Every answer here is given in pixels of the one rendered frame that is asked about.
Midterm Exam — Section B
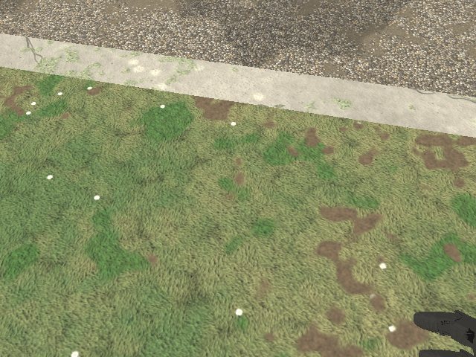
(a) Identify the robot right hand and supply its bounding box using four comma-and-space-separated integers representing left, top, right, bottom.
414, 310, 476, 357

